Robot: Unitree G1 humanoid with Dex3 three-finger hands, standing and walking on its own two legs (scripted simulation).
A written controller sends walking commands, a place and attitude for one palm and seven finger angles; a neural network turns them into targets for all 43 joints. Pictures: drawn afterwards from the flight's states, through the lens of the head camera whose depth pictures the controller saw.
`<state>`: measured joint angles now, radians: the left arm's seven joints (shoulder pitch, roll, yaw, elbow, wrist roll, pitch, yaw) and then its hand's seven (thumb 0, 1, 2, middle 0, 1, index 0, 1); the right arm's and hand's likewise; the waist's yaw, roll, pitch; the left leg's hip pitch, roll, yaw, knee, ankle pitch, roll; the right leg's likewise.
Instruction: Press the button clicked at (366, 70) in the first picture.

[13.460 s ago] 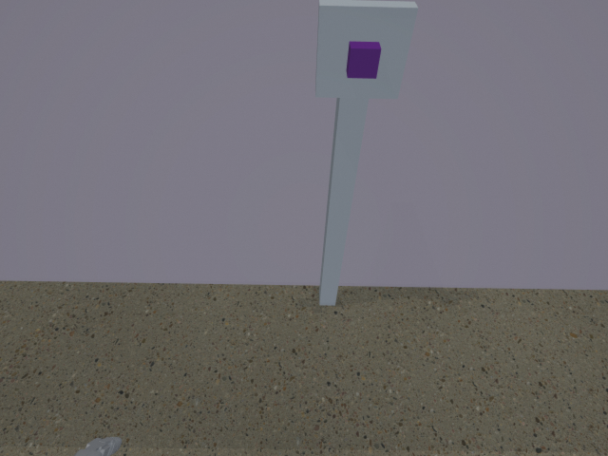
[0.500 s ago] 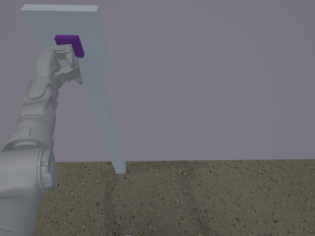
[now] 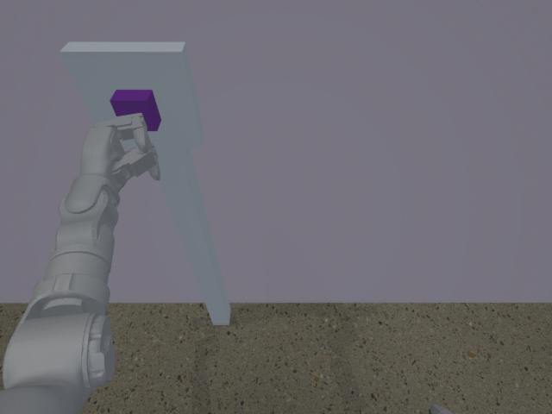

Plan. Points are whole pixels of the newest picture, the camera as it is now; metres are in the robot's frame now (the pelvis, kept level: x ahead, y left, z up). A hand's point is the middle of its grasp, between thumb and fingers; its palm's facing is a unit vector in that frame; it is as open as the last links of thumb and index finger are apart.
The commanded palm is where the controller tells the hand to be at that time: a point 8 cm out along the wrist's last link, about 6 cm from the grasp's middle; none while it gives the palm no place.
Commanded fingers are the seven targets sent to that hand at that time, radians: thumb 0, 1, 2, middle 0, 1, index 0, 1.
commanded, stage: pull the fist back off the button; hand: left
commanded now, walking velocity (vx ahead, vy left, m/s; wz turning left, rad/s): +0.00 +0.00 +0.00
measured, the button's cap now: (137, 109) +0.50 +0.21 +0.19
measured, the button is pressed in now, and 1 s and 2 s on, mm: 0 0 0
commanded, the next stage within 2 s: draw the hand back to the body in 0.52 s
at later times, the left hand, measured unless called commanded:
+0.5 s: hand (131, 195) +0.36 +0.19 +0.16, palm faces +0.04 -1.00 -0.02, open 3.1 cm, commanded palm +0.34 +0.25 +0.16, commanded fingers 0.00 0.90 0.90 -1.30 -1.50 -1.30 -1.50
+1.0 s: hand (108, 224) +0.31 +0.20 +0.17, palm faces +0.06 -1.00 -0.04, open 3.1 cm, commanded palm +0.27 +0.25 +0.17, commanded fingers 0.00 0.90 0.90 -1.30 -1.50 -1.30 -1.50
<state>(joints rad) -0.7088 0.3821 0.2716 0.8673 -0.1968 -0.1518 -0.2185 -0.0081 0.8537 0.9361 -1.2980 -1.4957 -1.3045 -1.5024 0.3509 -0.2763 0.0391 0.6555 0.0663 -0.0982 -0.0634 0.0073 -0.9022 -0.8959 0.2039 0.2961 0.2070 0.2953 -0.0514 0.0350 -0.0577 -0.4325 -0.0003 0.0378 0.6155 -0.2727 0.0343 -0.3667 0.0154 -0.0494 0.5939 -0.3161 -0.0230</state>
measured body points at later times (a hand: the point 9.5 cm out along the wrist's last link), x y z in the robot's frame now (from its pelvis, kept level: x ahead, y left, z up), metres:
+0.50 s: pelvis +0.03 -0.01 +0.01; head +0.02 -0.03 +0.46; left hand +0.35 +0.25 +0.16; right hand +0.22 -0.24 -0.07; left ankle +0.02 +0.10 -0.73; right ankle -0.01 -0.11 -0.73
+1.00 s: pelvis +0.01 -0.01 +0.01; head -0.01 -0.03 +0.46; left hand +0.30 +0.26 +0.17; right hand +0.18 -0.25 -0.08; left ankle +0.02 +0.10 -0.73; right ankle -0.01 -0.11 -0.73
